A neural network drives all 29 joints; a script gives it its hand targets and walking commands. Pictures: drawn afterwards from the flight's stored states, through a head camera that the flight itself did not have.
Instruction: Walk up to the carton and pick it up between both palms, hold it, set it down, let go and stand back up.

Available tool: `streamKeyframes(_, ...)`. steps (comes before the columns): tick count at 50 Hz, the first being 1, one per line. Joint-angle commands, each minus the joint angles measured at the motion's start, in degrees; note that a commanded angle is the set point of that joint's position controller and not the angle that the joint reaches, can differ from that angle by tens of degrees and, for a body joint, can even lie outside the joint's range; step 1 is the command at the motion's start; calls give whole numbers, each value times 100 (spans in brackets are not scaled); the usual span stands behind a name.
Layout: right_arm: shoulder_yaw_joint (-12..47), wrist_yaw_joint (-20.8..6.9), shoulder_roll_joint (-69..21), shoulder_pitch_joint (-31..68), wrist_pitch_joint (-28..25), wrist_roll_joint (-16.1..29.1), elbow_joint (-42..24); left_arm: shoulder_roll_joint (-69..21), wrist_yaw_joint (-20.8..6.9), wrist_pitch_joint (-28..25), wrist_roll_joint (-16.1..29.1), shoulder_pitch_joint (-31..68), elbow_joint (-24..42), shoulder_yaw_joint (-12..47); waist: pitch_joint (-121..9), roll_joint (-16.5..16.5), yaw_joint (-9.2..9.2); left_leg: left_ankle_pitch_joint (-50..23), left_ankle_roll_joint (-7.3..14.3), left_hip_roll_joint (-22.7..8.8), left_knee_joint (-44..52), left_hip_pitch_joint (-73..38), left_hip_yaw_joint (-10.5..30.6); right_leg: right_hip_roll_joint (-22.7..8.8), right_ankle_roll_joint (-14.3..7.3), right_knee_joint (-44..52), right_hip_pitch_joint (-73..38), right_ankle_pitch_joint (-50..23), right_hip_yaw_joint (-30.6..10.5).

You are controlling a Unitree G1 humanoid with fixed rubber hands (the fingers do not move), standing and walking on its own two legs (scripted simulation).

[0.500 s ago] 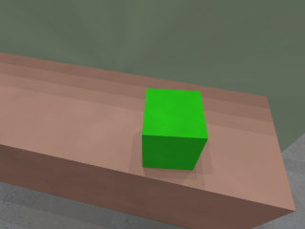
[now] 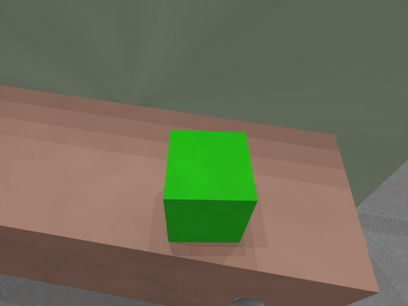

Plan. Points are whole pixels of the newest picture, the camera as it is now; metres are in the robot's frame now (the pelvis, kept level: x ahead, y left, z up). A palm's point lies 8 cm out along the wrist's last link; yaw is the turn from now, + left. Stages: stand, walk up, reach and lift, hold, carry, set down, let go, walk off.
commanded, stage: walk up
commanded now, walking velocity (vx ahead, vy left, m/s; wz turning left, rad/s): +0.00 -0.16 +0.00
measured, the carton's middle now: (206, 188) +0.39 -0.01 -0.03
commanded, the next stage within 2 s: none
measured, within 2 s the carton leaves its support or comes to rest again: neither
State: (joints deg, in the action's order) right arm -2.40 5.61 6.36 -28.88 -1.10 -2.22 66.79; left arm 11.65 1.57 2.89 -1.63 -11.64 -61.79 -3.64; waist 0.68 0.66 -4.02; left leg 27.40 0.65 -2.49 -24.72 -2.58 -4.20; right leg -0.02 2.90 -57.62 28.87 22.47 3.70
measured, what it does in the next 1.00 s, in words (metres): walks backwards: right foot, then left foot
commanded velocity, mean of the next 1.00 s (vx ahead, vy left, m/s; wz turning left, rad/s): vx -0.05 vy -0.06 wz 0.00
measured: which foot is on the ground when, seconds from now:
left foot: down 0.00-0.10, up 0.12-0.60, down 0.62-1.00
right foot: up 0.00-0.08, down 0.10-0.64, up 0.66-1.00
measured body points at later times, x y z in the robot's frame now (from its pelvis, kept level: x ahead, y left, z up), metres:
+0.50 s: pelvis -0.02 -0.01 +0.00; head +0.03 +0.01 +0.45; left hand +0.05 +0.24 -0.16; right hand +0.07 -0.25 -0.15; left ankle -0.04 +0.11 -0.67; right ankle +0.04 -0.13 -0.73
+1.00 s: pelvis -0.09 +0.06 +0.02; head -0.08 +0.11 +0.46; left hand -0.05 +0.32 -0.16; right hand -0.10 -0.19 -0.11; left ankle -0.06 +0.16 -0.73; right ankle -0.16 -0.11 -0.65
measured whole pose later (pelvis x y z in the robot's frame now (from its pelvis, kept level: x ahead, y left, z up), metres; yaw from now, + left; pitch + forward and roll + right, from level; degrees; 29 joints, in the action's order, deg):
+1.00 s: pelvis -0.09 +0.06 +0.02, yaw -3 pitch +0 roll -2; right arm -1.8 2.0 7.7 -18.1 -0.9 -0.9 57.1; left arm 17.4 0.0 6.3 -1.5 -14.2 -58.8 -4.4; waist 1.8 5.6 -2.0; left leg 11.4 0.7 -3.8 -26.8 15.1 -3.8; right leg 1.0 4.7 -58.8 21.3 18.5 -5.1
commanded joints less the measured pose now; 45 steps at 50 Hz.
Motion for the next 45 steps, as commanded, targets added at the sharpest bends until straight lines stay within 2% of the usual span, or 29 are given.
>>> streamKeyframes(1, -52, -48, 674, -449, -70, -70, -244, -91, -56, -46, 122, 291, 527, 134, 1176, -1527, 94, -6849, 126, -1183, -62, 896, 285, -250, -154, 907, -55, -543, 236)
streamKeyframes(2, -60, 2, 905, -321, -28, -52, -269, 23, -9, -66, 75, -28, 492, 85, 878, -1439, 174, -8158, 140, -1178, -539, 472, 370, 31, -240, 1722, -290, -399, 504)
streamKeyframes(4, -22, -114, 900, -82, -142, 155, -338, 406, 96, -221, 140, -783, 372, -1, -25, -967, 636, -7282, 62, -913, -1727, 122, 304, 9, -490, 3687, -1871, -1946, 317)
streamKeyframes(5, 41, -246, 690, -287, -172, 277, -364, 795, 102, -346, 140, -1095, 278, -14, -942, -331, 581, -4212, -303, -340, -2714, 955, 89, -629, -782, 3527, -3555, -4789, -305)
streamKeyframes(6, 265, -286, 163, -299, -80, 347, -485, 780, 16, -488, 131, -1663, 173, 120, -1897, 404, 708, 1098, -332, 268, -3847, 2440, 216, -2235, -1581, 2865, -5416, -8259, -2146)
streamKeyframes(7, 105, -249, 391, -332, 85, 338, -323, 842, 22, -495, 161, -1438, 220, 74, -2063, -35, 671, 1302, -194, 174, -4021, 2252, 634, -2467, -1824, 2934, -4755, -7713, -2130)
streamKeyframes(8, 2, -244, 425, -474, 179, 358, -349, 782, 43, -453, 183, -966, 417, 117, -1754, 391, 614, 1159, -235, -66, -4261, 2275, 847, -2673, -2182, 3260, -4071, -6368, -2279)
streamKeyframes(9, 0, -282, 615, 66, 178, 252, -404, 651, 81, -392, 200, -592, 474, 81, -1161, 255, 624, 1014, -235, -43, -4087, 2067, 714, -2488, -2103, 3675, -2946, -5429, -2228)
streamKeyframes(10, 81, -328, 340, 345, 198, 233, -462, 455, 156, -364, 143, -169, 504, 174, -380, 661, 505, 762, -245, -186, -3703, 1993, 750, -2142, -1872, 3875, -2426, -4887, -1865)
streamKeyframes(12, 80, -382, 369, 508, 212, 183, -539, 271, 126, -333, 124, 70, 622, 211, -375, 803, 453, 401, -308, -225, -3115, 1646, 698, -1666, -1564, 3858, -1980, -4839, -1220)
streamKeyframes(15, -31, -388, 578, 515, 229, 169, -453, 641, 129, -334, 71, 353, 590, 151, -483, 996, 332, 380, -343, -83, -2472, 1416, 493, -1653, -1603, 3800, -1859, -4065, -1069)
streamKeyframes(16, -25, -364, 542, 430, 229, 151, -456, 693, 107, -366, 113, 264, 636, 155, -224, 590, 223, 188, -276, -215, -2201, 1341, 419, -1741, -1590, 3853, -1593, -3847, -1208)
streamKeyframes(17, -56, -377, 638, 807, 274, 138, -584, 813, 109, -315, 134, 293, 598, 130, -63, 732, 357, 267, -377, -67, -2227, 1524, 344, -1648, -1530, 3659, -1680, -4629, -1007)
streamKeyframes(18, -125, -299, 631, 853, 305, 165, -674, 1007, 139, -221, 164, 151, 537, -42, -118, 803, 395, 371, -425, -35, -2200, 2023, 198, -1857, -1533, 3298, -2307, -5960, -1197)
streamKeyframes(20, -215, -296, 824, 1186, 440, 125, -693, 1150, 237, -232, 87, -240, 586, -52, 147, 683, 730, 702, -488, -50, -3272, 2659, 319, -2658, -1922, 3482, -2101, -6161, -1944)
streamKeyframes(22, -207, -345, 692, 1509, 548, 99, -900, 1264, 289, -186, 42, -618, 609, -112, 185, 842, 871, 805, -483, -181, -4128, 2830, 625, -3087, -2117, 3918, -1541, -4786, -2487)
streamKeyframes(24, -279, -424, 802, 1507, 593, 162, -938, 1161, 265, -222, -1, -114, 791, -133, -196, 542, 564, 505, -515, -265, -4329, 2384, 942, -2699, -1982, 3898, -1172, -4062, -1966)
streamKeyframes(25, -255, -462, 796, 1582, 526, 161, -1022, 1192, 240, -174, 15, 356, 880, -128, -249, 823, 396, 310, -421, -178, -4387, 1974, 793, -2196, -1691, 4017, -705, -3242, -1371)
streamKeyframes(28, -184, -489, 802, 1485, 365, 256, -1160, 953, 193, -100, 4, 813, 902, -27, -265, 1299, 209, -308, -443, -189, -1907, 1721, 383, -1291, -1078, 3686, -1015, -2138, -741)
streamKeyframes(30, -104, -481, 725, 1005, 190, 290, -976, 996, 136, 26, 85, 656, 758, -57, -328, 461, -14, -1463, -425, -190, 391, 884, 285, -810, -761, 2846, -811, -770, -434)
streamKeyframes(31, -144, -476, 1036, 720, 93, 146, -1016, 819, 104, 99, 86, 460, 693, 4, -210, -707, -44, -781, -483, -907, 1243, 834, 1251, -360, -656, 1866, -289, -32, 27)
streamKeyframes(32, -319, -418, 2109, 889, 86, 26, -1238, 684, 96, 148, -48, -44, 769, -46, 106, -2442, -69, -1887, -179, -2544, 1316, 779, 3054, 470, -278, 602, 1192, 1313, -84)
streamKeyframes(33, -369, -340, 2246, 620, 185, 55, -1273, 699, 17, 223, -196, 33, 794, -59, 39, -1452, -195, -1860, 363, -2910, 1146, 1497, 2914, 238, -303, -228, 783, 1179, -1060)
streamKeyframes(34, -563, -295, 2576, 993, 202, -68, -1324, 702, -5, 239, -101, 340, 1136, -57, 269, -2207, -310, -1264, 673, -3046, 1357, 2113, 3163, 26, -273, -609, 756, 1342, -1459)
streamKeyframes(36, -361, -271, 1849, 1605, 226, 82, -1494, 946, -227, 236, -36, 519, 894, -96, 456, -1491, 100, 35, -70, -1780, 1566, 2074, 2503, 132, -298, -854, 606, -175, -1521)
streamKeyframes(38, -194, -298, 1534, 1974, 94, 167, -1541, 769, -237, 178, 20, -617, 461, -179, 282, -1830, 642, -279, -480, -1090, 1507, 1953, 1671, 295, -253, -540, 133, -646, -1293)
streamKeyframes(42, -191, -378, 1341, 1456, -32, 200, -1453, 932, -229, 214, 31, -423, 509, -164, -17, -1388, 384, -2414, 69, -1466, 1015, 1092, 1435, 167, 37, -686, 294, -937, -1064)
streamKeyframes(43, -125, -354, 1232, 1166, -67, 206, -1343, 896, -174, 236, -30, -299, 613, -151, 16, -1150, 322, -2789, 308, -1788, 935, 944, 1819, 89, 94, -723, 453, -700, -1103)
streamKeyframes(45, -158, -341, 1291, 875, -57, 191, -1226, 787, -159, 231, 4, -262, 566, -90, 103, -1080, 184, -2874, 170, -1733, 1047, 1149, 1638, 39, 171, -563, 82, -694, -956)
